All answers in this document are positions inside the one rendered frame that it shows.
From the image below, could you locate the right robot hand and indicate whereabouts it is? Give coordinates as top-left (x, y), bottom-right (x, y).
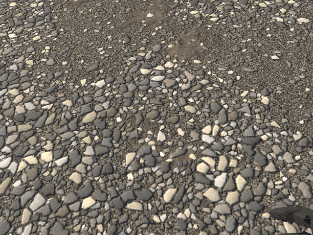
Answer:
top-left (270, 205), bottom-right (313, 235)

